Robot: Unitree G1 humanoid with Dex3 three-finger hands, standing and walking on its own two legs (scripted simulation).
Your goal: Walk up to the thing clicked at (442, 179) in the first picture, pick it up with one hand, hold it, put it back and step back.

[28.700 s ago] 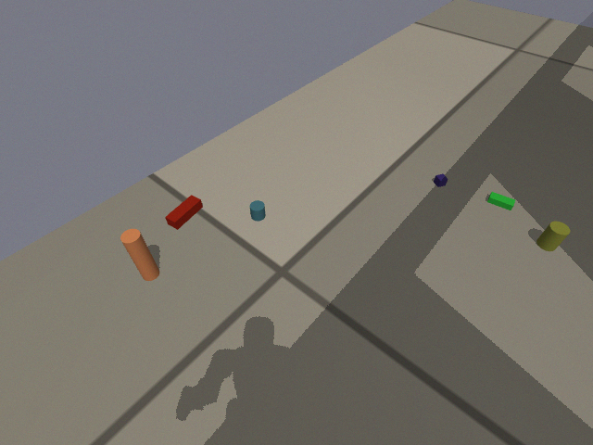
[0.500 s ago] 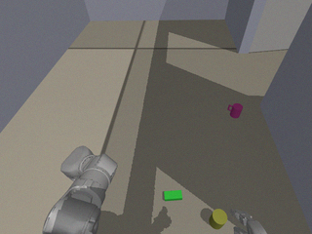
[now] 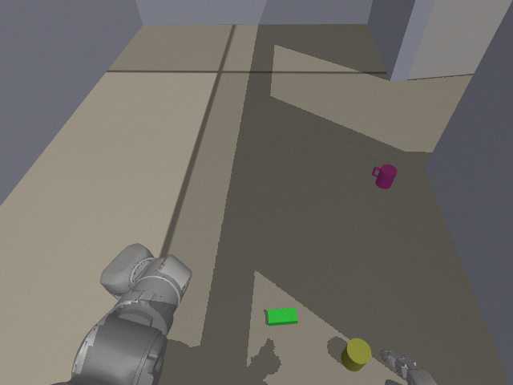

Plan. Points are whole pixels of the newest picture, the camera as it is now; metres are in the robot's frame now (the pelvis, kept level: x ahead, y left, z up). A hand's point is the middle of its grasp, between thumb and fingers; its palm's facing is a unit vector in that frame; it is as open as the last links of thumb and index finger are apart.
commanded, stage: crouch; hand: left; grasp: from above
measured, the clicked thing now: (147, 289) +0.32 +0.23 -0.10
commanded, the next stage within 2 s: lower in 1.70 s
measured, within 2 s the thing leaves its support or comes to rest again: neither
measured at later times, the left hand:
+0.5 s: hand (173, 312) +0.34 +0.23 -0.27, palm faces -0.21 -0.35 -0.91, open 7.2 cm
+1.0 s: hand (190, 319) +0.39 +0.23 -0.47, palm faces -0.20 -0.39 -0.90, open 7.0 cm
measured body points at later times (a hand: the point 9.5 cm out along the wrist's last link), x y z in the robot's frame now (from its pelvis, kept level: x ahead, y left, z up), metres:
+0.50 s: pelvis -0.06 +0.00 -0.15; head +0.10 +0.02 +0.27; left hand +0.35 +0.24 -0.21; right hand -0.02 -0.27 -0.27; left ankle +0.00 +0.14 -0.73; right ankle -0.01 -0.13 -0.73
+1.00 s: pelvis -0.10 +0.01 -0.34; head +0.13 +0.02 +0.05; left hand +0.40 +0.25 -0.42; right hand -0.10 -0.25 -0.47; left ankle -0.01 +0.14 -0.73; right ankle -0.01 -0.13 -0.73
